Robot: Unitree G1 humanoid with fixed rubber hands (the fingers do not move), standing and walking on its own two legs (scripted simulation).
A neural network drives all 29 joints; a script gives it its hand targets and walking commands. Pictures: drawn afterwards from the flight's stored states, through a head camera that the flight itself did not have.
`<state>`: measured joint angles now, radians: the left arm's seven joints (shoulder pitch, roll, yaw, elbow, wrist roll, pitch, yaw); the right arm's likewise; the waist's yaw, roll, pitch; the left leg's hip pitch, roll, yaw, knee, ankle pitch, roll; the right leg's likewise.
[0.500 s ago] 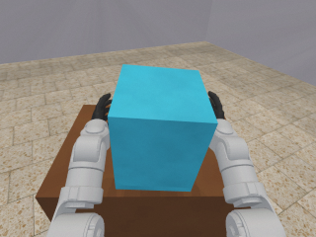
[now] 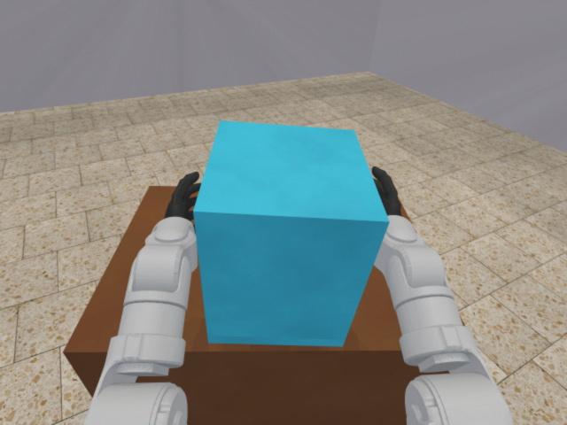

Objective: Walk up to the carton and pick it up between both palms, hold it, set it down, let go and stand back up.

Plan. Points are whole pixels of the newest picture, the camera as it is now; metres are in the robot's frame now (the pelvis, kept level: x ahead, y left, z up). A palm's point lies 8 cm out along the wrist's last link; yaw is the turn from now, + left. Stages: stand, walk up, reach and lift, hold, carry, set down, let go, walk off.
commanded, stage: hold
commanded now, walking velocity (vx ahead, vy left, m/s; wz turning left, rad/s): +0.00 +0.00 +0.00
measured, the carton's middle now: (282, 235) +0.37 +0.02 +0.15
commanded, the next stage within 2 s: none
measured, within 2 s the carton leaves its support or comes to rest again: neither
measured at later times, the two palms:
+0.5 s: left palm (180, 220) +0.36 +0.16 +0.18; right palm (386, 220) +0.37 -0.13 +0.18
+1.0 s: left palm (178, 220) +0.36 +0.16 +0.18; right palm (384, 215) +0.38 -0.13 +0.19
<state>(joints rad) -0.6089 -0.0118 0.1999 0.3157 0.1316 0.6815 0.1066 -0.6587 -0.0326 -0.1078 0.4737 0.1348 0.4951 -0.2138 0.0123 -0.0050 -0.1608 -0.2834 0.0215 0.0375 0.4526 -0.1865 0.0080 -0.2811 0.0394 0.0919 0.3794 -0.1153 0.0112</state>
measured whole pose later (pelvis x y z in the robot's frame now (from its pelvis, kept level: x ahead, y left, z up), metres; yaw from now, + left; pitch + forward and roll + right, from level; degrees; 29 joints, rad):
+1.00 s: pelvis +0.00 +0.00 +0.00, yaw +0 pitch +1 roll -1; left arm -0.61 0.00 0.18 0.31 0.12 0.68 0.12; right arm -0.67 -0.03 -0.11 0.48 0.13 0.48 -0.21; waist 0.01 0.00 -0.17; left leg -0.28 0.02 0.04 0.45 -0.19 0.01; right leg -0.28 0.04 0.09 0.38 -0.12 0.01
